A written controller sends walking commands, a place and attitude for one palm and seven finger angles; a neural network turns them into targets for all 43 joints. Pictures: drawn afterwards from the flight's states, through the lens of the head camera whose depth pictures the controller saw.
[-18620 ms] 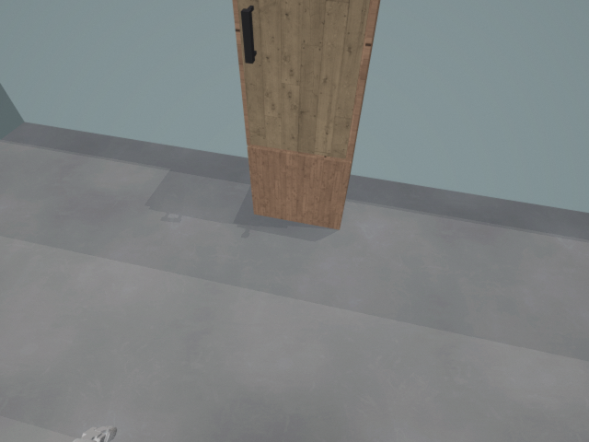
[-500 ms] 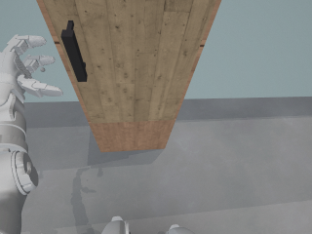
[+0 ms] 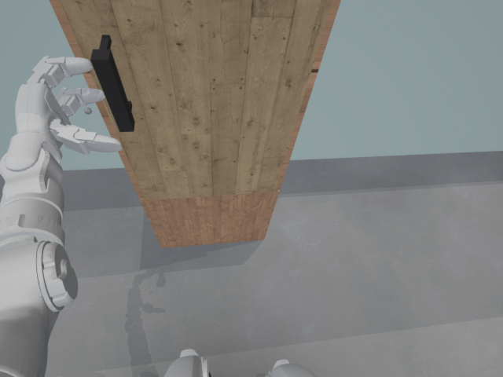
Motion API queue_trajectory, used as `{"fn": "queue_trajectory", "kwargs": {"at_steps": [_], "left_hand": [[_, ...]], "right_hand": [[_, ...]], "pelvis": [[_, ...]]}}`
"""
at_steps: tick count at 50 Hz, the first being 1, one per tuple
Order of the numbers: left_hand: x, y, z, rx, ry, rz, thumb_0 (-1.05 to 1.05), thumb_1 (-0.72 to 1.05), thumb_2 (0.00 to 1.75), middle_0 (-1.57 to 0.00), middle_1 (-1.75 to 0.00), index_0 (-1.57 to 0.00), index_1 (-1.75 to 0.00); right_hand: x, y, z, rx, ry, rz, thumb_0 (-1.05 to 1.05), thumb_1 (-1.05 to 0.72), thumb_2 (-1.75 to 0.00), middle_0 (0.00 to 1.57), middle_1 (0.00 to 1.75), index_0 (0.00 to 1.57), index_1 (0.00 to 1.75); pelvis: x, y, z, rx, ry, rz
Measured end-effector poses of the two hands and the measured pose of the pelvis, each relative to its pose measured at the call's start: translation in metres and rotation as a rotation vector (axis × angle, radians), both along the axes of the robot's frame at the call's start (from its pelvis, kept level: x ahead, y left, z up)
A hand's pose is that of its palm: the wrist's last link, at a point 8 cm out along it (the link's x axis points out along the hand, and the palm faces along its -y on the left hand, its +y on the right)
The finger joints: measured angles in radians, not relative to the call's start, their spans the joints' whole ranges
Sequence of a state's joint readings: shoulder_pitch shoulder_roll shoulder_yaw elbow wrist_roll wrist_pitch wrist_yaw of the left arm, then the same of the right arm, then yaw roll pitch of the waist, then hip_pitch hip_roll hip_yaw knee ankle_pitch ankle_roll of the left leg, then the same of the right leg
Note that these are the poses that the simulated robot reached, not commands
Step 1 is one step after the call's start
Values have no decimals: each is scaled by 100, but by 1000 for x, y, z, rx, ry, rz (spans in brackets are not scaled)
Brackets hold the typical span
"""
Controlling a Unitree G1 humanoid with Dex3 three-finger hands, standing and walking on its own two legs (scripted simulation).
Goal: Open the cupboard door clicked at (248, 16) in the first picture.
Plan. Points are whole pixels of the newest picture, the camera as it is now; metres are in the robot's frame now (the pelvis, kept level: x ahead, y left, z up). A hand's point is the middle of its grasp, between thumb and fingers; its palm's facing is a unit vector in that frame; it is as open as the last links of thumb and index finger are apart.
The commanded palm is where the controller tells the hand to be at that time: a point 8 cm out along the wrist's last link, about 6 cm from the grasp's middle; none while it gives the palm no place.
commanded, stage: slide the fingers in behind the handle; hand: left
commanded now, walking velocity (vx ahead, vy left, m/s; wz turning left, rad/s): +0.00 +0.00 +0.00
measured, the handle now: (117, 86) +0.55 +0.18 +0.12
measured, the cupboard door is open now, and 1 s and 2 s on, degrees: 0 0 0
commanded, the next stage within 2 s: close the thumb around the handle in 1.12 s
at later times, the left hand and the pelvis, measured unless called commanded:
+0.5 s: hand (116, 108) +0.51 +0.18 +0.11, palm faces +0.06 -1.00 +0.01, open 14.0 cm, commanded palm +0.48 +0.21 +0.11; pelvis +0.00 -0.01 +0.00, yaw +1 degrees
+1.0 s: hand (120, 108) +0.51 +0.17 +0.11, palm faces +0.07 -1.00 +0.00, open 13.9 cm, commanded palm +0.48 +0.21 +0.11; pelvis +0.01 -0.02 +0.00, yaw +0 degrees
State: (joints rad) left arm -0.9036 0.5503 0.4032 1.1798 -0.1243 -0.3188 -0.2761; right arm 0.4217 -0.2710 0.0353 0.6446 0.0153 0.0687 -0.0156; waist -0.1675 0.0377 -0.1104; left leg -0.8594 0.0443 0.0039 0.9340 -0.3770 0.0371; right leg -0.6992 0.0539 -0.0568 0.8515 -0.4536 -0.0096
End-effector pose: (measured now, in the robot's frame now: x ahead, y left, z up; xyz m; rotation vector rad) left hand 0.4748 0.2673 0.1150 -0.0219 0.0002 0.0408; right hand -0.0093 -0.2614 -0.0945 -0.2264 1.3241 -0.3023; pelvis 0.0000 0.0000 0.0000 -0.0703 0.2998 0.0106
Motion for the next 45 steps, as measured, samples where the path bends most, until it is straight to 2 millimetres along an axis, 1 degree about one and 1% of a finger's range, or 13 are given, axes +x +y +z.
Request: {"fn": "queue_trajectory", "kwargs": {"at_steps": [12,17,20,23,29,38,41,45], "left_hand": [[6,-21,-1,12,13,2,-1,-50,30,-30,-120,-30,-120],[7,-24,-2,17,8,22,-1,-50,30,-30,-120,-30,-121],[7,-30,-2,30,11,10,-1,-50,30,-30,-120,-30,-121],[8,-36,-3,17,15,8,-1,-50,30,-30,-120,-30,-121],[8,-42,-3,24,12,19,-1,-50,30,-30,-120,-30,-122],[8,-60,-1,12,3,-1,-1,-50,30,-30,-120,-30,-120],[9,-60,-2,9,14,13,-1,-50,30,-30,-120,-30,-120],[9,-55,-3,16,23,21,-1,-50,30,-30,-120,-31,-120]], "right_hand": [[-7,-6,-2,6,5,1,0,-90,-90,21,30,21,30],[-7,-10,-3,8,12,2,0,-90,-90,21,30,21,30],[-7,-11,-4,14,20,7,0,-90,-90,21,30,21,30],[-5,-13,-5,18,19,8,0,-90,-90,21,30,21,30],[2,-15,-6,27,0,12,0,-90,-90,21,30,21,30],[13,-17,-7,43,-33,12,0,-91,-90,21,30,21,30],[16,-17,-7,47,-43,12,0,-91,-90,21,30,21,30],[17,-18,-7,45,-49,8,0,-91,-90,21,30,21,30]], "pelvis": [[-3,-6,-1,6,6,2],[-3,-9,-2,8,11,4],[-2,-11,-2,9,11,7],[-1,-12,-1,10,11,9],[2,-16,-1,15,9,8],[5,-19,1,22,1,3],[5,-20,1,25,-3,1],[5,-21,1,27,-4,-3]]}}
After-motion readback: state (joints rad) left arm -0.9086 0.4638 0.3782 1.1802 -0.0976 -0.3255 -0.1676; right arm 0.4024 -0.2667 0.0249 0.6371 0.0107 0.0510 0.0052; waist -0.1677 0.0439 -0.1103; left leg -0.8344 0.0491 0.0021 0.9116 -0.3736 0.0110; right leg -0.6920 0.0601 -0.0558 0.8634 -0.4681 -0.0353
